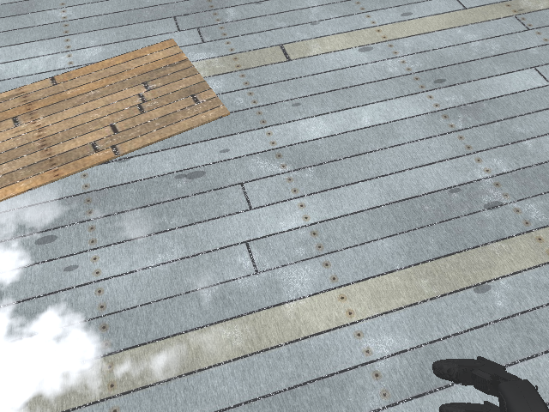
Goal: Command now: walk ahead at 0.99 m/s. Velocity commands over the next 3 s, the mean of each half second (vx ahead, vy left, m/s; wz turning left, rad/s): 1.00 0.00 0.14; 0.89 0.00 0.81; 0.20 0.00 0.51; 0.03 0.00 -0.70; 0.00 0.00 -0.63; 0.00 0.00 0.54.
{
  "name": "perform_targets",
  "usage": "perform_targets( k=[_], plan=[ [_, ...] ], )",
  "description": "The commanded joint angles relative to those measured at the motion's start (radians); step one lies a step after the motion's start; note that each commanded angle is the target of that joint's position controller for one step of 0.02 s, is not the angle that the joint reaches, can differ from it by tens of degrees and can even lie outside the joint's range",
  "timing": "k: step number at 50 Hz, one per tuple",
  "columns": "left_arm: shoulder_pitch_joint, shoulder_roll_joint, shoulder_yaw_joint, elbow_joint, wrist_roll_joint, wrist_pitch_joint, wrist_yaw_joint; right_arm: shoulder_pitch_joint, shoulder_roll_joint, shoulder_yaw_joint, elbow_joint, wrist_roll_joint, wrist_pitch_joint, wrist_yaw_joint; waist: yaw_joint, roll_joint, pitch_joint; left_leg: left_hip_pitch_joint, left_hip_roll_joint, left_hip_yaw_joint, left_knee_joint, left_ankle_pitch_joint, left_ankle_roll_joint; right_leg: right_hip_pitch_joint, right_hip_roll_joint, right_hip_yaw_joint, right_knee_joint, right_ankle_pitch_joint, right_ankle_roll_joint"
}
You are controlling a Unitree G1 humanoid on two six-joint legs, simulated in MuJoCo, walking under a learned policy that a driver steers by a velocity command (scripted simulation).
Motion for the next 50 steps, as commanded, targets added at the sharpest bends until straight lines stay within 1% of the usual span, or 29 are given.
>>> perform_targets(
  k=[1, 2, 3, 4, 5, 7, 10, 14, 16, 19, 21, 23, 24, 25, 26, 27, 28, 31, 33, 35, 40, 42, 44, 45, 46, 47, 48, 49, 50],
  plan=[
    [-0.084, 0.187, 0.04, -0.079, 0.025, 0.013, 0.017, 0.647, -0.281, -0.106, 0.121, -0.019, 0.011, -0.052, -0.352, -0.05, -0.312, 0.787, 0.143, -0.215, 0.067, -0.364, 0.068, -0.426, -0.171, -0.005, 0.947, 0.948, -0.066],
    [0.067, 0.021, 0.007, -0.115, -0.046, -0.008, -0.016, 0.586, -0.326, -0.123, 0.119, -0.033, 0.011, -0.039, -0.168, 0.328, -0.44, 1.07, 0.412, -0.836, -0.105, -0.574, 0.212, -0.868, 0.03, 0.09, 1.354, -0.007, -0.015],
    [-0.041, 0.135, 0.023, -0.131, -0.043, -0.017, -0.005, 0.494, -0.252, -0.122, 0.109, -0.016, 0.013, -0.019, -0.193, 0.117, -0.353, 0.994, 0.367, -0.889, -0.236, -0.638, 0.196, -1.009, -0.034, 0.157, 1.366, 0.058, -0.058],
    [-0.171, 0.15, 0.028, -0.165, -0.04, -0.02, -0.004, 0.423, -0.187, -0.106, 0.113, -0.012, 0.002, -0.017, -0.175, 0.028, -0.181, 0.826, 0.338, -0.713, -0.26, -0.533, 0.169, -1.043, -0.087, 0.145, 1.303, 0.149, -0.064],
    [-0.202, 0.127, 0.023, -0.176, -0.032, -0.019, -0.009, 0.4, -0.12, -0.092, 0.133, -0.019, -0.006, -0.014, -0.134, -0.06, -0.086, 0.663, 0.305, -0.603, -0.293, -0.425, 0.142, -1.007, -0.121, 0.142, 1.231, 0.174, -0.066],
    [-0.202, 0.075, 0.01, -0.189, 0.005, 0.013, -0.031, 0.4, -0.07, -0.071, 0.169, -0.015, -0.024, -0.024, -0.058, -0.036, -0.022, 0.454, 0.225, -0.449, -0.336, -0.373, 0.086, -0.913, -0.163, 0.155, 1.141, 0.183, -0.048],
    [-0.292, 0.052, -0.001, -0.236, 0.021, 0.041, -0.056, 0.442, -0.092, -0.069, 0.201, 0.015, -0.051, -0.024, -0.034, 0.009, 0.061, 0.36, 0.177, -0.328, -0.418, -0.303, 0.069, -0.987, -0.212, 0.107, 1.023, 0.222, -0.008],
    [-0.54, 0.062, -0.024, -0.335, 0.014, 0.027, -0.07, 0.504, -0.103, -0.066, 0.204, 0.025, -0.066, -0.011, -0.083, -0.005, 0.135, 0.305, 0.091, -0.158, -0.475, 0.075, 0.041, -0.943, -0.201, -0.017, 0.622, 0.486, 0.01],
    [-0.625, 0.053, -0.035, -0.363, 0.001, 0.02, -0.078, 0.559, -0.135, -0.068, 0.217, 0.036, -0.074, -0.019, -0.117, 0.006, 0.131, 0.327, 0.114, -0.161, -0.546, 0.203, 0.033, -0.814, -0.159, -0.059, 0.461, 0.613, -0.006],
    [-0.638, 0.104, -0.024, -0.385, -0.002, 0.017, -0.058, 0.588, -0.188, -0.071, 0.228, 0.03, -0.064, -0.028, -0.109, 0.032, 0.075, 0.578, 0.143, -0.166, -0.444, 0.626, 0.018, -0.778, -0.088, -0.069, 0.346, 0.59, -0.025],
    [-0.489, 0.171, 0.002, -0.36, 0.006, 0.014, -0.035, 0.572, -0.246, -0.081, 0.227, 0.012, -0.048, -0.041, -0.022, 0.099, -0.066, 0.687, 0.176, -0.193, -0.203, 0.914, 0.008, -0.608, -0.029, -0.034, 0.342, 0.428, -0.047],
    [-0.113, 0.254, 0.043, -0.254, 0.009, 0.012, 0.0, 0.504, -0.256, -0.088, 0.212, -0.003, -0.027, -0.051, 0.161, 0.106, -0.243, 0.507, 0.135, -0.196, 0.275, 0.662, 0.002, -0.2, -0.101, 0.045, 0.335, 0.296, -0.056],
    [0.043, 0.343, 0.067, -0.232, 0.036, 0.012, 0.017, 0.523, -0.13, -0.065, 0.174, -0.013, -0.031, -0.047, 0.155, -0.075, -0.386, 0.304, 0.056, -0.177, 0.651, 0.057, 0.017, 0.016, -0.364, 0.31, 0.372, 0.048, -0.047],
    [-0.035, 0.356, 0.076, -0.238, 0.054, 0.015, -0.001, 0.692, -0.028, -0.045, 0.146, 0.078, -0.032, -0.036, 0.004, -0.358, -0.535, -0.015, -0.058, -0.22, 0.957, -0.466, -0.011, 0.204, -0.57, 0.854, 0.141, -0.18, -0.158],
    [-0.154, 0.251, 0.071, -0.263, 0.039, 0.017, -0.014, 0.542, -0.138, -0.063, 0.138, 0.059, -0.022, -0.051, 0.017, -0.138, -0.357, -0.121, 0.026, -0.224, 0.956, -0.348, 0.009, 0.056, -0.492, 0.747, 0.069, -0.276, -0.118],
    [-0.218, 0.174, 0.052, -0.26, 0.031, 0.007, -0.017, 0.44, -0.148, -0.07, 0.121, 0.05, -0.016, -0.043, 0.01, -0.049, -0.196, -0.136, 0.062, -0.213, 0.892, -0.261, 0.003, -0.111, -0.455, 0.559, 0.058, -0.141, -0.097],
    [-0.236, 0.146, 0.049, -0.241, 0.035, 0.001, -0.019, 0.417, -0.121, -0.067, 0.115, 0.042, -0.006, -0.035, -0.019, 0.01, -0.115, -0.105, 0.092, -0.209, 0.859, -0.242, -0.003, -0.237, -0.425, 0.436, 0.03, 0.023, -0.081],
    [-0.192, 0.089, 0.034, -0.174, 0.001, -0.019, -0.017, 0.393, -0.044, -0.06, 0.074, 0.004, 0.044, -0.005, -0.089, -0.066, -0.028, -0.076, 0.152, -0.195, 0.82, -0.228, -0.023, -0.408, -0.363, 0.177, -0.017, 0.188, -0.029],
    [-0.19, 0.082, 0.033, -0.157, -0.017, -0.031, -0.021, 0.303, -0.035, -0.056, 0.022, 0.0, 0.064, 0.01, -0.1, -0.072, 0.019, -0.138, 0.17, -0.161, 0.779, -0.176, -0.036, -0.442, -0.332, 0.034, -0.054, 0.305, 0.008],
    [-0.207, 0.086, 0.032, -0.156, -0.01, -0.042, -0.024, 0.215, -0.03, -0.045, -0.027, 0.002, 0.067, 0.024, -0.112, -0.079, 0.057, -0.137, 0.155, -0.106, 0.673, -0.056, -0.035, -0.493, -0.278, -0.103, -0.083, 0.444, 0.024],
    [-0.154, 0.167, 0.039, -0.149, -0.012, -0.045, -0.003, 0.059, -0.076, -0.037, -0.089, 0.004, 0.058, 0.049, -0.108, -0.035, 0.103, -0.016, 0.055, 0.06, 0.279, 0.108, 0.021, -0.384, -0.252, -0.266, -0.078, 0.96, 0.064],
    [-0.137, 0.227, 0.051, -0.165, -0.015, -0.023, 0.02, 0.128, -0.109, -0.045, -0.064, 0.001, 0.052, 0.046, -0.152, -0.07, 0.042, 0.086, -0.03, 0.112, 0.219, 0.068, 0.041, -0.274, -0.274, -0.277, 0.092, 1.357, 0.076],
    [-0.19, 0.283, 0.07, -0.199, -0.015, 0.01, 0.033, 0.423, -0.168, -0.074, 0.017, -0.007, 0.044, 0.028, -0.29, -0.089, -0.114, 0.408, -0.105, 0.09, 0.183, 0.018, 0.068, -0.317, -0.313, -0.244, 0.498, 1.496, 0.07],
    [-0.226, 0.28, 0.073, -0.217, -0.018, 0.021, 0.025, 0.607, -0.202, -0.099, 0.077, -0.008, 0.039, 0.005, -0.354, -0.07, -0.194, 0.61, -0.097, 0.005, 0.107, 0.053, 0.098, -0.402, -0.311, -0.211, 0.789, 1.288, 0.066],
    [-0.258, 0.235, 0.077, -0.219, -0.032, 0.025, 0.006, 0.559, -0.237, -0.129, 0.076, 0.021, 0.05, -0.028, -0.327, 0.101, -0.141, 0.726, -0.019, -0.145, 0.003, 0.139, 0.119, -0.628, -0.108, -0.204, 1.17, 0.301, 0.097],
    [-0.117, 0.136, 0.05, -0.308, -0.016, 0.016, 0.008, 0.489, -0.382, -0.149, 0.047, -0.016, 0.059, -0.021, -0.142, 0.195, -0.218, 0.938, 0.225, -0.502, 0.148, 1.004, 0.277, -0.949, -0.029, -0.101, 1.534, -0.17, 0.15],
    [-0.193, 0.162, 0.034, -0.403, -0.04, -0.048, 0.005, 0.441, -0.391, -0.159, -0.055, 0.003, 0.041, -0.005, -0.188, 0.152, -0.523, 1.103, 0.326, -0.878, -0.056, 0.485, 0.432, -1.049, 0.016, 0.227, 1.596, -0.181, 0.146],
    [-0.272, 0.199, 0.044, -0.426, -0.062, -0.067, 0.009, 0.368, -0.352, -0.161, -0.078, 0.017, 0.023, 0.005, -0.153, -0.036, -0.39, 0.97, 0.301, -0.887, -0.164, 0.224, 0.384, -1.11, -0.023, 0.248, 1.483, -0.136, 0.118],
    [-0.31, 0.203, 0.051, -0.426, -0.058, -0.06, 0.019, 0.285, -0.284, -0.144, -0.091, 0.042, 0.007, 0.006, -0.089, -0.154, -0.237, 0.786, 0.258, -0.815, -0.201, 0.144, 0.322, -1.112, -0.066, 0.23, 1.37, -0.09, 0.111]
  ],
)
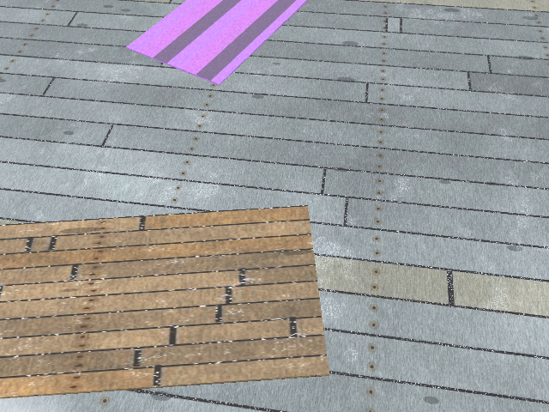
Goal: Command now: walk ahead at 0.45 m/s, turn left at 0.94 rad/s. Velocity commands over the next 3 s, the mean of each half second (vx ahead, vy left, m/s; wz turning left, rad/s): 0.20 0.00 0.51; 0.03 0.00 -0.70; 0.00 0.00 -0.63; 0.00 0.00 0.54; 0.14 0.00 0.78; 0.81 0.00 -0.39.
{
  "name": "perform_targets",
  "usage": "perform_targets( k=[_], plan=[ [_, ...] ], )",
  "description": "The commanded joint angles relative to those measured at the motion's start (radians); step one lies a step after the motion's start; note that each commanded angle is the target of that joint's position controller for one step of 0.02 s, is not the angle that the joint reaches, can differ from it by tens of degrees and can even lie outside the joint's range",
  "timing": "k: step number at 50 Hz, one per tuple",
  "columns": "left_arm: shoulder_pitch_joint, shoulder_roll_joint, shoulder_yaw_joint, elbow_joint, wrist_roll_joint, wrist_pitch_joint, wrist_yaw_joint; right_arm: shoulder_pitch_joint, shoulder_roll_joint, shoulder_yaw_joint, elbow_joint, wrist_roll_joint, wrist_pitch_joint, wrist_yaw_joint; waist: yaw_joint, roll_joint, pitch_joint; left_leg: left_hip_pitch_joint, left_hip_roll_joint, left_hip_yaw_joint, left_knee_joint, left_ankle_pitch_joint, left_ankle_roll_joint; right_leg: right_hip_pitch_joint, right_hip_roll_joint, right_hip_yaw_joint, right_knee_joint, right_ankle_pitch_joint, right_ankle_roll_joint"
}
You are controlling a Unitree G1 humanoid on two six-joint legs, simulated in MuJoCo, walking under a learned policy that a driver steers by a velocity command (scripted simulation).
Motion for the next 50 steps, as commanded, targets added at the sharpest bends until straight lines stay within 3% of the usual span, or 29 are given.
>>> perform_targets(
  k=[1, 3, 5, 7, 10, 12, 14, 15, 16, 17, 18, 19, 20, 21, 22, 23, 24, 26, 29, 31, 32, 33, 34, 35, 36, 38, 41, 45, 50],
  plan=[
    [-0.013, 0.193, 0.048, -0.156, -0.005, -0.038, 0.018, -0.003, -0.154, -0.051, -0.118, 0.042, -0.042, -0.002, 0.049, -0.225, -0.19, 0.502, 0.403, -0.728, -0.376, 0.421, 0.211, -0.509, -0.023, 0.145, 0.04, -0.013, 0.002],
    [-0.003, 0.215, 0.067, -0.165, 0.016, 0.004, 0.021, -0.042, -0.128, -0.047, -0.147, 0.036, -0.038, -0.016, 0.091, -0.181, -0.111, 0.235, 0.305, -0.56, -0.383, 0.582, 0.151, -0.368, -0.063, 0.125, -0.135, 0.017, 0.031],
    [-0.097, 0.154, 0.057, -0.218, 0.037, 0.012, 0.027, -0.023, -0.137, -0.055, -0.146, 0.04, -0.022, -0.044, 0.073, -0.133, -0.106, 0.1, 0.182, -0.433, -0.332, 0.718, 0.093, -0.293, -0.034, 0.069, -0.373, 0.097, 0.047],
    [-0.166, 0.101, 0.041, -0.248, 0.036, 0.019, 0.027, 0.014, -0.159, -0.071, -0.144, 0.044, 0.019, -0.077, 0.041, -0.065, -0.18, 0.118, 0.111, -0.387, -0.258, 0.77, 0.023, -0.257, 0.039, 0.041, -0.582, 0.243, 0.052],
    [-0.227, 0.1, 0.037, -0.25, 0.017, 0.023, 0.013, 0.067, -0.123, -0.066, -0.142, 0.052, 0.067, -0.11, -0.023, 0.022, -0.263, 0.17, 0.095, -0.372, -0.187, 0.588, -0.094, -0.19, 0.086, 0.013, -0.815, 0.481, 0.048],
    [-0.29, 0.11, 0.038, -0.269, 0.016, 0.019, -0.002, 0.102, -0.088, -0.056, -0.14, 0.04, 0.073, -0.114, -0.058, 0.085, -0.235, 0.194, 0.115, -0.431, -0.166, 0.429, -0.108, -0.185, 0.083, 0.032, -0.889, 0.54, 0.035],
    [-0.286, 0.145, 0.049, -0.268, 0.022, 0.007, -0.01, 0.087, -0.06, -0.045, -0.158, 0.022, 0.067, -0.112, -0.045, 0.119, -0.211, 0.267, 0.151, -0.497, -0.096, 0.371, -0.103, -0.192, 0.063, 0.066, -0.964, 0.523, -0.002],
    [-0.243, 0.154, 0.054, -0.254, 0.028, -0.004, -0.011, 0.056, -0.053, -0.04, -0.171, 0.02, 0.062, -0.107, -0.013, 0.121, -0.213, 0.297, 0.152, -0.501, -0.028, 0.375, -0.112, -0.15, 0.042, 0.07, -1.04, 0.572, -0.032],
    [-0.167, 0.164, 0.058, -0.236, 0.043, -0.015, -0.008, 0.028, -0.033, -0.029, -0.19, 0.017, 0.056, -0.098, 0.025, 0.086, -0.262, 0.271, 0.126, -0.464, 0.113, 0.319, -0.138, -0.002, -0.028, 0.099, -1.094, 0.745, -0.084],
    [-0.113, 0.189, 0.057, -0.234, 0.069, -0.014, -0.003, 0.078, 0.01, -0.012, -0.201, -0.001, 0.049, -0.095, 0.012, -0.097, -0.346, 0.12, 0.023, -0.363, 0.38, -0.153, -0.193, 0.223, -0.211, 0.286, -1.017, 1.231, -0.216],
    [-0.058, 0.176, 0.051, -0.205, 0.09, -0.005, -0.006, 0.224, -0.025, -0.011, -0.187, 0.016, 0.043, -0.079, -0.047, -0.357, -0.459, -0.048, -0.019, -0.355, 0.558, -0.562, -0.253, 0.382, -0.44, 0.668, -1.039, 1.275, -0.441],
    [-0.1, 0.121, 0.041, -0.221, 0.055, 0.005, -0.008, 0.26, -0.109, -0.025, -0.126, 0.018, 0.053, -0.064, -0.037, -0.219, -0.469, -0.052, 0.075, -0.371, 0.627, -0.487, -0.276, 0.322, -0.413, 0.722, -1.061, 0.938, -0.441],
    [-0.121, 0.094, 0.034, -0.231, 0.032, 0.023, -0.012, 0.142, -0.131, -0.03, -0.127, 0.01, 0.072, -0.059, -0.002, -0.128, -0.364, -0.081, 0.106, -0.294, 0.65, -0.434, -0.297, 0.239, -0.308, 0.612, -1.069, 0.695, -0.375],
    [-0.14, 0.129, 0.039, -0.242, 0.017, 0.045, -0.016, 0.064, -0.118, -0.031, -0.147, -0.001, 0.084, -0.061, 0.004, -0.065, -0.273, -0.112, 0.105, -0.244, 0.638, -0.396, -0.304, 0.135, -0.24, 0.57, -1.109, 0.502, -0.326],
    [-0.161, 0.195, 0.06, -0.257, 0.004, 0.065, -0.014, 0.018, -0.112, -0.031, -0.171, -0.007, 0.089, -0.064, 0.002, -0.043, -0.198, -0.12, 0.104, -0.229, 0.58, -0.363, -0.3, 0.039, -0.21, 0.563, -1.151, 0.367, -0.298],
    [-0.171, 0.226, 0.072, -0.264, 0.005, 0.085, -0.009, 0.004, -0.082, -0.024, -0.177, -0.001, 0.088, -0.063, -0.015, -0.05, -0.158, -0.061, 0.106, -0.211, 0.447, -0.347, -0.285, -0.051, -0.148, 0.507, -1.183, 0.282, -0.251],
    [-0.168, 0.23, 0.081, -0.27, 0.009, 0.098, -0.008, 0.002, -0.052, -0.016, -0.173, 0.005, 0.082, -0.065, -0.015, -0.081, -0.148, -0.003, 0.089, -0.178, 0.324, -0.348, -0.276, -0.091, -0.096, 0.458, -1.205, 0.258, -0.224],
    [-0.144, 0.218, 0.09, -0.27, 0.005, 0.117, -0.004, 0.008, -0.017, -0.007, -0.156, 0.013, 0.07, -0.07, -0.007, -0.152, -0.189, 0.091, 0.066, -0.162, 0.161, -0.328, -0.264, -0.08, -0.058, 0.433, -1.215, 0.246, -0.221],
    [-0.101, 0.218, 0.105, -0.265, -0.011, 0.127, 0.001, 0.021, -0.038, -0.017, -0.136, 0.022, 0.058, -0.066, -0.004, -0.221, -0.229, 0.17, 0.058, -0.195, -0.027, -0.206, -0.23, -0.045, -0.075, 0.497, -1.238, 0.129, -0.217],
    [-0.11, 0.219, 0.112, -0.269, -0.024, 0.136, 0.011, 0.059, -0.052, -0.028, -0.115, 0.024, 0.05, -0.062, -0.037, -0.222, -0.228, 0.308, 0.071, -0.191, -0.216, -0.095, -0.192, -0.116, -0.049, 0.5, -1.235, 0.018, -0.174],
    [-0.1, 0.203, 0.109, -0.27, -0.026, 0.137, 0.015, 0.097, -0.091, -0.041, -0.104, 0.015, 0.048, -0.064, -0.051, -0.205, -0.238, 0.443, 0.147, -0.226, -0.288, -0.068, -0.158, -0.221, -0.006, 0.465, -1.188, -0.052, -0.123],
    [-0.145, 0.164, 0.1, -0.306, -0.032, 0.135, 0.016, 0.146, -0.179, -0.062, -0.094, -0.026, 0.045, -0.063, -0.063, 0.018, -0.237, 0.526, 0.372, -0.465, -0.358, -0.165, -0.037, -0.427, 0.097, 0.304, -0.957, -0.127, -0.067],
    [-0.1, 0.166, 0.104, -0.309, -0.027, 0.118, 0.008, 0.038, -0.181, -0.063, -0.121, -0.06, 0.039, -0.062, -0.015, 0.229, -0.204, 0.435, 0.578, -0.657, -0.409, -0.011, 0.056, -0.52, 0.14, 0.167, -0.648, -0.124, -0.037],
    [-0.058, 0.237, 0.125, -0.274, -0.013, 0.115, 0.003, -0.051, -0.107, -0.041, -0.16, -0.058, 0.029, -0.074, 0.021, 0.147, -0.185, 0.373, 0.575, -0.575, -0.395, 0.103, 0.056, -0.501, 0.067, 0.144, -0.458, -0.067, -0.005],
    [-0.009, 0.244, 0.13, -0.238, -0.012, 0.127, 0.004, -0.122, -0.056, -0.025, -0.177, -0.036, 0.024, -0.084, 0.053, 0.086, -0.165, 0.33, 0.494, -0.449, -0.373, 0.144, -0.002, -0.465, 0.058, 0.122, -0.386, -0.003, 0.003],
    [0.047, 0.196, 0.115, -0.207, -0.002, 0.15, 0.009, -0.154, -0.041, -0.014, -0.182, -0.006, 0.02, -0.093, 0.058, 0.063, -0.134, 0.318, 0.423, -0.31, -0.352, 0.242, -0.04, -0.485, 0.041, 0.089, -0.215, 0.085, 0.027],
    [-0.04, 0.164, 0.091, -0.257, -0.015, 0.157, -0.001, -0.084, -0.062, -0.016, -0.168, -0.012, 0.032, -0.103, 0.011, 0.078, -0.101, 0.366, 0.398, -0.191, -0.354, 0.322, -0.015, -0.543, -0.023, 0.014, -0.242, 0.174, 0.071],
    [-0.138, 0.132, 0.062, -0.321, -0.011, 0.154, -0.03, 0.004, -0.131, -0.04, -0.143, -0.011, 0.052, -0.102, -0.053, 0.106, -0.125, 0.473, 0.452, -0.145, -0.331, 0.382, 0.01, -0.51, -0.076, -0.025, -0.461, 0.175, 0.085],
    [-0.142, 0.157, 0.069, -0.331, -0.012, 0.166, -0.051, -0.024, -0.182, -0.067, -0.137, 0.014, 0.046, -0.075, -0.035, 0.138, -0.139, 0.421, 0.499, -0.049, -0.283, 0.451, -0.024, -0.312, -0.059, -0.109, -0.675, 0.143, 0.021]
  ],
)
Over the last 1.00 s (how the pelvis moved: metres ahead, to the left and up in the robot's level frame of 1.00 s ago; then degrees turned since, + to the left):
0.93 0.10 -0.01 31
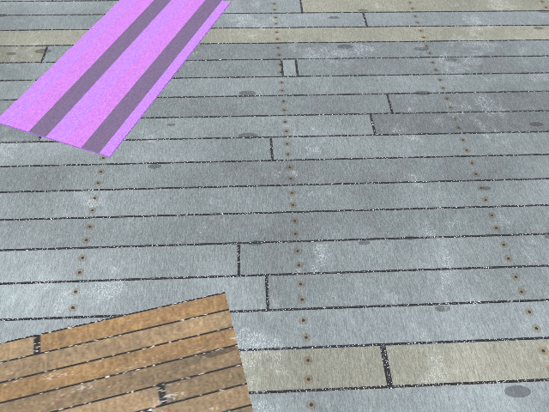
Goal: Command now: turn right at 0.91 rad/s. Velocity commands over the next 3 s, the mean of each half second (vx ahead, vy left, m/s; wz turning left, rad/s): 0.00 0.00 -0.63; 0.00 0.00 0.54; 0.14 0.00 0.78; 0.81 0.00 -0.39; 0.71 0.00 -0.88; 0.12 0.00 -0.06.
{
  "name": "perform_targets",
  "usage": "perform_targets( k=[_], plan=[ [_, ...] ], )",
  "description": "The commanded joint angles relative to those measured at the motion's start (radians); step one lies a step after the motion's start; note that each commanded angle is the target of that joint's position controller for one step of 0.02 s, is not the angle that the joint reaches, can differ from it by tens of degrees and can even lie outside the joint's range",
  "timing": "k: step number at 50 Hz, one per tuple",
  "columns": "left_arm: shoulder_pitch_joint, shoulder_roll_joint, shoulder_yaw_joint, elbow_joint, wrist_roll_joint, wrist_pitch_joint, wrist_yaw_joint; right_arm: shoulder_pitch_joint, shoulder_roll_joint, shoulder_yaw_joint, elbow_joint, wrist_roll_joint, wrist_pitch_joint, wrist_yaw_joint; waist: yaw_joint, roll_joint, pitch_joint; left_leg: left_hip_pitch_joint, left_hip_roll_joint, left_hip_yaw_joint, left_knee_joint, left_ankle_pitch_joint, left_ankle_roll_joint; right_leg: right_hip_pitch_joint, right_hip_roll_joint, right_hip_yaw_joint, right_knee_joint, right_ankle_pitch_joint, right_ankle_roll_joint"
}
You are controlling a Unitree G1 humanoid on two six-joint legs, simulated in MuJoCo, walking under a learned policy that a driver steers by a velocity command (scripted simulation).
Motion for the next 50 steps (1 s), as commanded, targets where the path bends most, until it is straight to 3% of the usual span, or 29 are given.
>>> perform_targets(
  k=[1, 3, 4, 5, 6, 7, 8, 10, 13, 16, 20, 23, 24, 25, 26, 27, 28, 29, 31, 35, 38, 40, 41, 42, 43, 44, 45, 47, 50],
  plan=[
    [-0.046, 0.078, 0.022, -0.093, -0.003, -0.001, -0.011, 0.004, -0.217, -0.074, -0.045, 0.025, -0.019, 0.014, -0.019, 0.194, -0.084, 0.141, 0.263, -0.114, -0.046, 0.571, 0.171, 0.019, 0.032, -0.074, -0.135, -0.019, -0.046],
    [-0.014, 0.087, 0.036, -0.083, -0.006, 0.01, -0.014, -0.006, -0.207, -0.077, -0.036, 0.046, -0.03, 0.023, 0.016, 0.188, -0.103, 0.131, 0.263, -0.067, 0.055, 0.573, 0.116, 0.138, 0.061, -0.091, -0.295, 0.035, -0.096],
    [0.063, 0.112, 0.054, -0.054, -0.001, 0.009, -0.003, 0.012, -0.183, -0.074, -0.019, 0.05, -0.035, 0.028, 0.056, 0.136, -0.137, 0.064, 0.223, -0.009, 0.193, 0.574, 0.062, 0.296, 0.097, -0.085, -0.414, 0.15, -0.137],
    [0.169, 0.218, 0.092, -0.035, 0.0, 0.003, 0.018, 0.045, -0.159, -0.068, -0.023, 0.03, -0.045, 0.032, 0.096, -0.031, -0.187, -0.18, 0.138, 0.037, 0.442, 0.336, -0.027, 0.571, 0.009, 0.105, -0.459, 0.549, -0.213],
    [0.151, 0.353, 0.108, -0.067, 0.014, -0.007, 0.029, 0.033, -0.08, -0.038, -0.097, -0.031, -0.057, 0.039, 0.028, -0.347, -0.236, -0.555, -0.013, -0.01, 0.753, -0.413, -0.108, 0.767, -0.247, 0.511, -0.384, 0.994, -0.407],
    [0.15, 0.29, 0.094, -0.083, 0.042, -0.035, 0.012, -0.056, -0.129, -0.046, -0.103, -0.024, -0.062, 0.035, 0.123, -0.219, -0.368, -0.602, -0.041, -0.231, 0.872, -0.413, -0.106, 0.722, -0.31, 0.594, -0.457, 0.833, -0.509],
    [0.12, 0.255, 0.08, -0.068, 0.038, -0.052, 0.006, -0.117, -0.158, -0.052, -0.115, 0.009, -0.06, 0.028, 0.112, -0.131, -0.289, -0.607, -0.027, -0.261, 0.87, -0.321, -0.079, 0.655, -0.25, 0.496, -0.488, 0.688, -0.459],
    [-0.016, 0.172, 0.052, -0.076, -0.003, -0.046, 0.026, -0.064, -0.168, -0.056, -0.079, 0.002, -0.044, 0.002, 0.031, -0.054, -0.172, -0.575, 0.005, -0.256, 0.748, -0.157, -0.068, 0.49, -0.158, 0.354, -0.497, 0.534, -0.35],
    [-0.08, 0.159, 0.036, -0.083, 0.024, -0.038, 0.044, 0.02, -0.146, -0.051, -0.045, -0.004, -0.029, 0.003, -0.013, -0.08, -0.184, -0.405, -0.032, -0.219, 0.664, -0.051, -0.089, 0.33, -0.103, 0.271, -0.502, 0.572, -0.336],
    [-0.057, 0.159, 0.032, -0.057, 0.024, -0.038, 0.052, 0.02, -0.106, -0.029, -0.042, 0.003, -0.027, 0.006, 0.009, -0.095, -0.188, -0.342, -0.038, -0.22, 0.506, -0.014, -0.093, 0.315, -0.088, 0.262, -0.489, 0.506, -0.328],
    [-0.057, 0.155, 0.021, -0.039, 0.03, -0.033, 0.043, 0.001, -0.117, -0.025, -0.059, 0.009, -0.025, 0.018, 0.037, -0.137, -0.155, -0.253, -0.045, -0.215, 0.366, -0.026, -0.076, 0.262, -0.101, 0.321, -0.482, 0.352, -0.332],
    [-0.066, 0.124, 0.003, -0.024, 0.025, -0.034, 0.035, 0.018, -0.109, -0.024, -0.069, 0.011, -0.034, 0.027, 0.024, -0.144, -0.129, -0.163, -0.055, -0.203, 0.201, -0.009, -0.048, 0.249, -0.092, 0.363, -0.443, 0.311, -0.312],
    [-0.086, 0.069, -0.018, -0.016, 0.024, -0.038, 0.036, 0.066, -0.08, -0.015, -0.052, 0.006, -0.04, 0.034, -0.014, -0.127, -0.14, -0.053, -0.044, -0.195, 0.043, 0.113, -0.031, 0.228, -0.071, 0.33, -0.424, 0.251, -0.276],
    [-0.024, -0.002, -0.042, 0.012, 0.04, -0.048, 0.034, 0.072, -0.068, -0.004, -0.047, -0.014, -0.047, 0.04, 0.001, -0.078, -0.152, 0.051, -0.002, -0.253, -0.049, 0.269, -0.016, 0.203, -0.019, 0.284, -0.404, 0.134, -0.21],
    [0.067, -0.011, -0.042, 0.028, 0.067, -0.058, 0.033, 0.032, -0.151, -0.013, -0.074, -0.024, -0.049, 0.037, 0.093, 0.106, -0.144, 0.055, 0.133, -0.436, -0.065, 0.473, 0.044, 0.189, 0.085, 0.178, -0.281, -0.051, -0.14],
    [0.078, 0.025, -0.028, 0.027, 0.064, -0.063, 0.037, -0.045, -0.133, -0.003, -0.079, -0.026, -0.05, 0.039, 0.141, 0.231, -0.117, -0.114, 0.186, -0.515, -0.092, 0.373, 0.17, 0.278, 0.094, 0.131, -0.315, -0.089, -0.088],
    [0.023, 0.083, -0.013, 0.031, 0.058, -0.062, 0.046, -0.079, -0.133, -0.011, -0.104, -0.009, -0.048, 0.043, 0.103, 0.219, -0.064, -0.166, 0.133, -0.503, -0.105, 0.227, 0.162, 0.302, 0.096, 0.104, -0.325, -0.03, -0.076],
    [-0.032, 0.104, -0.001, 0.025, 0.052, -0.06, 0.052, -0.046, -0.154, -0.021, -0.101, 0.002, -0.044, 0.043, 0.066, 0.207, -0.05, -0.165, 0.104, -0.498, -0.101, 0.167, 0.136, 0.293, 0.11, 0.08, -0.308, -0.006, -0.081],
    [-0.049, 0.093, 0.009, 0.015, 0.044, -0.05, 0.061, 0.003, -0.22, -0.045, -0.112, 0.021, -0.039, 0.034, 0.04, 0.216, -0.039, -0.128, 0.111, -0.56, -0.093, 0.183, 0.154, 0.228, 0.134, 0.057, -0.262, -0.023, -0.088],
    [-0.052, 0.032, 0.009, 0.011, 0.029, -0.071, 0.051, 0.063, -0.194, -0.057, -0.129, 0.028, -0.028, 0.012, 0.007, 0.234, -0.119, 0.069, 0.15, -0.702, -0.049, 0.449, 0.236, 0.082, 0.166, 0.094, -0.165, -0.22, -0.089],
    [-0.032, 0.028, 0.012, 0.027, 0.012, -0.085, 0.037, 0.026, -0.206, -0.077, -0.143, 0.046, 0.0, -0.001, 0.017, 0.177, -0.166, 0.104, 0.13, -0.727, -0.034, 0.484, 0.212, 0.101, 0.16, 0.124, -0.248, -0.167, -0.08],
    [0.052, 0.034, 0.02, 0.067, 0.007, -0.089, 0.026, -0.06, -0.202, -0.081, -0.169, 0.063, 0.029, -0.006, 0.073, 0.156, -0.175, -0.024, 0.053, -0.665, -0.006, 0.363, 0.147, 0.296, 0.162, 0.093, -0.476, 0.028, -0.087],
    [0.098, 0.079, 0.037, 0.087, 0.013, -0.084, 0.026, -0.072, -0.171, -0.074, -0.183, 0.063, 0.037, -0.006, 0.082, 0.105, -0.173, -0.168, -0.008, -0.609, 0.059, 0.191, 0.091, 0.441, 0.078, 0.143, -0.553, 0.114, -0.115],
    [0.082, 0.182, 0.059, 0.08, 0.036, -0.071, 0.034, -0.023, -0.101, -0.056, -0.193, 0.053, 0.037, -0.001, 0.032, -0.173, -0.133, -0.417, -0.162, -0.418, 0.288, -0.157, 0.017, 0.54, -0.158, 0.414, -0.614, 0.173, -0.232],
    [0.029, 0.169, 0.053, 0.05, 0.078, -0.077, 0.03, 0.02, -0.167, -0.076, -0.189, 0.034, 0.022, 0.004, 0.013, -0.231, -0.101, -0.487, -0.143, -0.37, 0.506, -0.32, -0.027, 0.443, -0.326, 0.553, -0.622, 0.314, -0.349],
    [-0.035, 0.116, 0.035, 0.02, 0.074, -0.084, 0.038, 0.049, -0.226, -0.096, -0.161, 0.029, 0.018, 0.012, -0.014, -0.129, -0.083, -0.475, -0.088, -0.361, 0.649, -0.263, -0.048, 0.411, -0.313, 0.465, -0.609, 0.358, -0.36],
    [-0.084, 0.082, 0.025, 0.011, 0.061, -0.085, 0.046, 0.074, -0.229, -0.101, -0.132, 0.033, 0.023, 0.015, -0.032, -0.074, -0.066, -0.471, -0.07, -0.339, 0.697, -0.191, -0.064, 0.396, -0.235, 0.346, -0.593, 0.335, -0.314],
    [-0.102, 0.076, 0.019, 0.007, 0.039, -0.084, 0.067, 0.082, -0.184, -0.089, -0.114, 0.036, 0.033, 0.018, -0.016, -0.072, -0.045, -0.527, -0.042, -0.305, 0.776, -0.072, -0.095, 0.429, -0.161, 0.202, -0.577, 0.366, -0.276],
    [-0.018, 0.1, 0.022, 0.026, 0.053, -0.069, 0.083, -0.004, -0.142, -0.064, -0.158, 0.047, 0.033, 0.03, 0.047, -0.089, -0.047, -0.56, -0.009, -0.226, 0.714, -0.013, -0.129, 0.489, -0.152, 0.093, -0.581, 0.477, -0.306]
  ],
)
Over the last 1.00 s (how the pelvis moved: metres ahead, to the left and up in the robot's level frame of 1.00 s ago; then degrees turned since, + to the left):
0.25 -0.04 0.04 -11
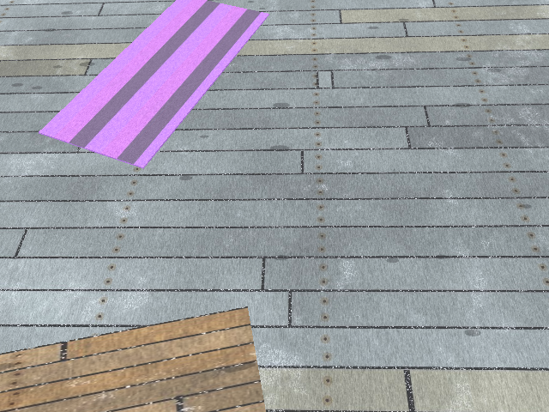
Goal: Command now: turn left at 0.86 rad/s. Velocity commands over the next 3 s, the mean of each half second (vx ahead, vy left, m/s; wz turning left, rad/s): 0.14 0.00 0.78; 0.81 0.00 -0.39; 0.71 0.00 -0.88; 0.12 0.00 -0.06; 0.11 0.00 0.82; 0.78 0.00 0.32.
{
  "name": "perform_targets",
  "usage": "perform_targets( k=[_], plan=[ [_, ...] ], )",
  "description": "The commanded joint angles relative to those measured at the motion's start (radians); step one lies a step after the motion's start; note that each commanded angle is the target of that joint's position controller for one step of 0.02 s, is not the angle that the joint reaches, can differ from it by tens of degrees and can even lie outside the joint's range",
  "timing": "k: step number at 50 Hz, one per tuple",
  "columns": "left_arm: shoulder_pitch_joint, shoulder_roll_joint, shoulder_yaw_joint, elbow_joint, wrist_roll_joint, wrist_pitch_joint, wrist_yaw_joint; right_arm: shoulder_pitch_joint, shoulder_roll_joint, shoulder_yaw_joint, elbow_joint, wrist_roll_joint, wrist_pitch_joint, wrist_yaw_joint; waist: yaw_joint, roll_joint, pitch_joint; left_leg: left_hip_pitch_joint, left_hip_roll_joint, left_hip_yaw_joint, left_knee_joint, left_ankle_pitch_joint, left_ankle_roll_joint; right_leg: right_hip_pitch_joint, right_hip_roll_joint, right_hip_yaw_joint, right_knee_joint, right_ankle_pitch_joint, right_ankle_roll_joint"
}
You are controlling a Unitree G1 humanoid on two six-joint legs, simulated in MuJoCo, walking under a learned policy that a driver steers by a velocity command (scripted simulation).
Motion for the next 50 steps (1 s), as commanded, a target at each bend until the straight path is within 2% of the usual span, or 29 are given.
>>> perform_targets(
  k=[1, 7, 11, 13, 14, 15, 16, 17, 18, 19, 20, 22, 23, 26, 27, 29, 31, 34, 37, 40, 41, 43, 44, 45, 46, 47, 48, 49, 50],
  plan=[
    [-0.007, 0.148, 0.033, -0.067, 0.007, -0.002, 0.018, -0.08, -0.03, 0.007, -0.106, 0.003, -0.012, 0.011, 0.038, -0.157, -0.047, -0.165, 0.064, 0.043, -0.014, 0.039, -0.038, 0.2, -0.276, 0.147, -0.12, 0.453, -0.166],
    [-0.018, 0.209, 0.057, -0.053, -0.006, 0.01, -0.004, -0.113, -0.009, 0.022, -0.137, -0.006, -0.007, 0.034, 0.047, -0.169, -0.062, -0.045, 0.103, 0.106, -0.224, 0.038, -0.015, 0.211, -0.338, 0.024, -0.114, 0.478, -0.171],
    [-0.041, 0.221, 0.07, -0.036, -0.037, -0.001, -0.032, -0.113, -0.018, 0.012, -0.137, 0.0, 0.018, 0.045, 0.027, -0.19, -0.075, 0.107, 0.073, 0.172, -0.389, 0.019, 0.042, 0.191, -0.357, -0.059, -0.049, 0.527, -0.124],
    [-0.055, 0.217, 0.073, -0.029, -0.056, -0.004, -0.041, -0.082, -0.03, -0.001, -0.132, 0.004, 0.029, 0.052, -0.007, -0.192, -0.095, 0.202, 0.048, 0.192, -0.52, 0.036, 0.088, 0.196, -0.363, -0.091, 0.037, 0.549, -0.079],
    [-0.061, 0.201, 0.07, -0.019, -0.066, -0.002, -0.043, -0.007, -0.046, -0.017, -0.108, 0.002, 0.028, 0.046, -0.053, -0.163, -0.121, 0.332, 0.011, 0.202, -0.636, 0.116, 0.126, 0.148, -0.333, -0.137, 0.157, 0.57, -0.034],
    [-0.007, 0.173, 0.062, -0.003, -0.058, -0.008, -0.049, 0.096, -0.122, -0.047, -0.081, -0.006, 0.023, 0.025, -0.093, -0.036, -0.162, 0.572, 0.022, 0.094, -0.733, 0.4, 0.188, -0.027, -0.258, -0.171, 0.363, 0.442, 0.038],
    [-0.033, 0.081, 0.032, -0.067, 0.005, -0.017, -0.05, 0.153, -0.252, -0.073, -0.084, 0.001, 0.013, 0.006, -0.056, 0.274, -0.183, 0.817, 0.264, -0.286, -0.673, 0.727, 0.322, -0.431, -0.121, -0.176, 0.688, -0.391, 0.111],
    [-0.06, 0.113, 0.033, -0.087, -0.003, -0.034, -0.05, 0.176, -0.227, -0.055, -0.098, -0.019, -0.034, 0.022, -0.102, 0.222, -0.334, 0.81, 0.397, -0.575, -0.802, 0.219, 0.501, -0.58, -0.053, 0.084, 0.849, -0.427, 0.118],
    [-0.137, 0.159, 0.043, -0.098, -0.046, -0.047, -0.057, 0.194, -0.151, -0.03, -0.072, -0.006, -0.063, 0.033, -0.126, 0.107, -0.248, 0.775, 0.361, -0.52, -0.892, -0.202, 0.456, -0.65, -0.088, 0.136, 0.85, -0.333, 0.086],
    [-0.16, 0.178, 0.049, -0.104, -0.06, -0.058, -0.061, 0.162, -0.113, -0.013, -0.053, 0.009, -0.08, 0.031, -0.104, 0.098, -0.14, 0.684, 0.335, -0.485, -0.943, -0.416, 0.404, -0.676, -0.105, 0.125, 0.794, -0.248, 0.053],
    [-0.137, 0.188, 0.054, -0.079, -0.047, -0.063, -0.057, 0.099, -0.082, 0.005, -0.06, 0.009, -0.087, 0.026, -0.069, 0.067, -0.084, 0.609, 0.306, -0.438, -0.955, -0.391, 0.367, -0.647, -0.126, 0.124, 0.741, -0.163, 0.048],
    [-0.087, 0.171, 0.05, -0.05, -0.026, -0.076, -0.062, 0.046, -0.061, 0.023, -0.063, -0.019, -0.106, 0.014, -0.024, 0.102, -0.045, 0.514, 0.235, -0.334, -0.995, -0.283, 0.336, -0.555, -0.125, 0.115, 0.659, 0.008, 0.054],
    [-0.076, 0.158, 0.047, -0.037, -0.026, -0.082, -0.063, 0.054, -0.068, 0.023, -0.057, -0.03, -0.117, 0.01, -0.022, 0.092, -0.044, 0.516, 0.222, -0.303, -1.006, -0.226, 0.332, -0.548, -0.12, 0.11, 0.63, 0.074, 0.061],
    [-0.097, 0.127, 0.031, -0.029, -0.03, -0.085, -0.057, 0.114, -0.079, 0.026, -0.024, -0.026, -0.141, 0.006, -0.036, 0.059, -0.016, 0.526, 0.206, -0.235, -1.029, -0.121, 0.317, -0.566, -0.114, 0.113, 0.502, 0.21, 0.088],
    [-0.033, 0.087, 0.01, 0.014, 0.069, -0.029, -0.09, 0.168, -0.1, 0.025, 0.024, -0.055, -0.129, 0.027, -0.028, 0.086, -0.026, 0.511, 0.151, -0.159, -1.056, -0.13, 0.276, -0.527, -0.106, 0.042, 0.506, 0.19, 0.104],
    [-0.06, 0.109, 0.015, 0.009, 0.034, 0.003, -0.113, 0.182, -0.071, 0.035, 0.031, -0.057, -0.128, 0.044, -0.045, 0.113, 0.024, 0.484, 0.16, -0.129, -1.09, -0.146, 0.265, -0.538, -0.109, 0.038, 0.489, 0.208, 0.115],
    [-0.108, 0.122, 0.018, -0.002, 0.009, 0.006, -0.122, 0.203, -0.069, 0.037, 0.041, -0.063, -0.135, 0.042, -0.063, 0.104, 0.069, 0.505, 0.203, -0.107, -1.119, -0.155, 0.261, -0.59, -0.098, 0.079, 0.476, 0.235, 0.113],
    [-0.14, 0.125, 0.021, -0.013, 0.008, -0.003, -0.128, 0.231, -0.087, 0.031, 0.07, -0.07, -0.149, 0.021, -0.068, 0.056, 0.112, 0.615, 0.27, -0.046, -1.131, -0.134, 0.25, -0.697, -0.058, 0.167, 0.478, 0.234, 0.085],
    [-0.147, 0.124, 0.015, -0.021, 0.016, -0.008, -0.142, 0.206, -0.069, 0.035, 0.094, -0.072, -0.162, 0.009, -0.051, 0.048, 0.136, 0.691, 0.283, 0.055, -1.137, -0.056, 0.223, -0.72, -0.084, 0.134, 0.446, 0.221, 0.037],
    [-0.198, 0.097, -0.009, -0.052, 0.016, -0.007, -0.151, 0.224, -0.058, 0.04, 0.138, -0.083, -0.166, 0.005, -0.069, 0.04, 0.167, 0.724, 0.281, 0.172, -1.133, 0.146, 0.213, -0.657, -0.104, 0.033, 0.369, 0.153, -0.034],
    [-0.195, 0.085, -0.017, -0.062, 0.013, -0.006, -0.148, 0.22, -0.064, 0.04, 0.15, -0.085, -0.164, 0.004, -0.06, 0.039, 0.162, 0.726, 0.274, 0.221, -1.092, 0.359, 0.204, -0.593, -0.086, -0.01, 0.326, 0.105, -0.068],
    [-0.088, 0.101, -0.012, -0.05, 0.001, -0.002, -0.126, 0.216, -0.112, 0.035, 0.166, -0.088, -0.154, -0.001, -0.001, 0.076, 0.04, 0.758, 0.271, 0.287, -0.849, 1.11, 0.19, -0.362, 0.028, -0.114, 0.324, -0.023, -0.138],
    [0.085, 0.135, 0.003, -0.009, -0.006, -0.008, -0.115, 0.205, -0.142, 0.029, 0.165, -0.091, -0.139, -0.003, 0.085, 0.094, -0.069, 0.741, 0.269, 0.3, -0.597, 1.359, 0.19, -0.181, 0.098, -0.134, 0.343, -0.1, -0.165],
    [0.326, 0.189, 0.029, 0.059, 0.003, -0.021, -0.104, 0.166, -0.156, 0.029, 0.147, -0.08, -0.133, -0.006, 0.205, 0.038, -0.19, 0.571, 0.233, 0.308, -0.259, 1.276, 0.168, 0.14, 0.127, -0.068, 0.243, -0.081, -0.192],
    [0.4, 0.327, 0.072, 0.086, 0.01, -0.018, -0.085, 0.193, -0.047, 0.064, 0.099, -0.065, -0.147, 0.011, 0.177, -0.194, -0.257, 0.193, 0.112, 0.287, 0.111, 0.687, 0.119, 0.431, -0.078, 0.352, 0.103, -0.422, -0.265],
    [0.341, 0.374, 0.08, 0.073, -0.012, -0.017, -0.087, 0.141, 0.007, 0.081, 0.046, -0.068, -0.175, 0.031, 0.102, -0.339, -0.307, -0.106, -0.087, 0.102, 0.35, -0.056, 0.093, 0.538, -0.252, 0.941, -0.156, -0.582, -0.351],
    [0.305, 0.345, 0.078, 0.07, -0.018, -0.018, -0.087, 0.012, -0.043, 0.08, 0.011, -0.079, -0.189, 0.032, 0.126, -0.192, -0.201, -0.242, -0.033, -0.027, 0.397, 0.015, 0.116, 0.522, -0.247, 0.94, -0.185, -0.411, -0.321],
    [0.313, 0.311, 0.073, 0.087, -0.016, -0.023, -0.074, -0.012, -0.045, 0.087, 0.007, -0.074, -0.202, 0.031, 0.105, -0.09, -0.129, -0.237, 0.023, -0.023, 0.349, 0.066, 0.123, 0.427, -0.24, 0.816, -0.167, -0.244, -0.297],
    [0.283, 0.268, 0.062, 0.09, -0.011, -0.028, -0.064, -0.007, -0.028, 0.096, 0.013, -0.079, -0.203, 0.028, 0.058, -0.008, -0.064, -0.181, 0.071, -0.015, 0.237, 0.094, 0.125, 0.286, -0.198, 0.696, -0.164, -0.139, -0.26]
  ],
)
Over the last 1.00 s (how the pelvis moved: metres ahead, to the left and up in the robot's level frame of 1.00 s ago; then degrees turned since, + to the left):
0.04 -0.05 0.00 3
